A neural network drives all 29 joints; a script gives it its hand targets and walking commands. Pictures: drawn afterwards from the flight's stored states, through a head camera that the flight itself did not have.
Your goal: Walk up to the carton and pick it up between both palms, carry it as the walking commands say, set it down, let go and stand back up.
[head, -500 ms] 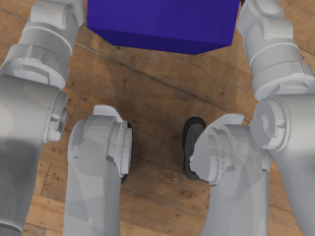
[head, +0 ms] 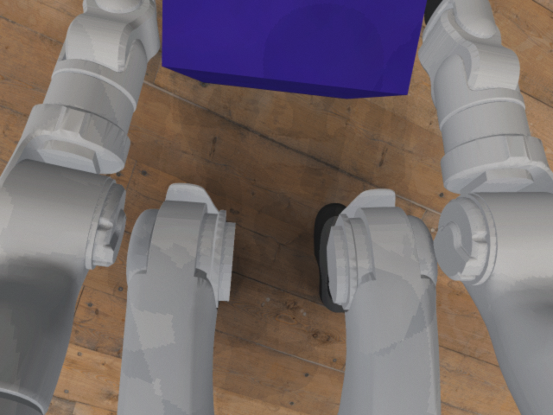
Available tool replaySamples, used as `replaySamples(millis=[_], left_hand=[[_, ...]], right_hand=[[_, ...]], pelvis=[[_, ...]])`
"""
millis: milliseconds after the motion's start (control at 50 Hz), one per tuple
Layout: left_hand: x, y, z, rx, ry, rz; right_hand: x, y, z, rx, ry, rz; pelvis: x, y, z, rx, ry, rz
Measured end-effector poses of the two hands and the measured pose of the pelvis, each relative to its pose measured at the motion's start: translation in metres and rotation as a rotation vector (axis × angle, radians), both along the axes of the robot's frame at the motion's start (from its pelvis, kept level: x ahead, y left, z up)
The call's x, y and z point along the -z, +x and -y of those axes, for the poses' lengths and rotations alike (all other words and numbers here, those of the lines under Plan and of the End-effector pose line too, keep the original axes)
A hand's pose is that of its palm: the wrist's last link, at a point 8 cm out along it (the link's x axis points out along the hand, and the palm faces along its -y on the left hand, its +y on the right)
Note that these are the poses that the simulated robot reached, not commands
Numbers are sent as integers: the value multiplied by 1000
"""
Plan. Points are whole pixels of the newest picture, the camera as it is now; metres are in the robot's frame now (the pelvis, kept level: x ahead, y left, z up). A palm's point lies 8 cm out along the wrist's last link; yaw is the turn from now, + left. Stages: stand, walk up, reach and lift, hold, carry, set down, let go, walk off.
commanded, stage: reach and lift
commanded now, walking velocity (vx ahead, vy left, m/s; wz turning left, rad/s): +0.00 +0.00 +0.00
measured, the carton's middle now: (287, 21) +0.52 +0.00 -0.22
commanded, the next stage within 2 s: none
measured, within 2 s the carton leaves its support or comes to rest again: neither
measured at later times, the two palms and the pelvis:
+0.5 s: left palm out of the picture +0.55 +0.17 -0.10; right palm out of the picture +0.54 -0.15 -0.09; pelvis -0.01 +0.00 +0.03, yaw +1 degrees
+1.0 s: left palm out of the picture +0.53 +0.17 -0.04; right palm out of the picture +0.52 -0.16 -0.04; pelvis -0.03 +0.00 +0.07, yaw +1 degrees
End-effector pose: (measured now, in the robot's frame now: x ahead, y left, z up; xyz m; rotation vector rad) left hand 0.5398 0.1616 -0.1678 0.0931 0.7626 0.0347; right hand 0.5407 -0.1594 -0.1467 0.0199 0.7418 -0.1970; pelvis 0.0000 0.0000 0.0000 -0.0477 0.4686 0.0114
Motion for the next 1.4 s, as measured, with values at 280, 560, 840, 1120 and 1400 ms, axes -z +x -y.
replaySamples(millis=[280,560,840,1120,1400], left_hand=[[-47,9,-6,-19,-7,45],[-70,6,-10,-10,-7,51],[-107,-3,-7,-25,-22,70],[-148,-12,-4,-39,-31,85],[-182,-25,0,-30,-24,80]], right_hand=[[-36,2,-5,20,34,49],[-57,-6,-9,34,33,56],[-87,-21,-5,59,57,78],[-127,-31,-2,56,55,94],[-161,-45,2,62,55,88]], pelvis=[[-22,-11,5,-4,5,-5],[-38,-14,1,-16,-13,0],[-58,-25,2,-29,-20,19],[-82,-36,0,-33,-15,45],[-109,-43,-1,-36,-13,68]])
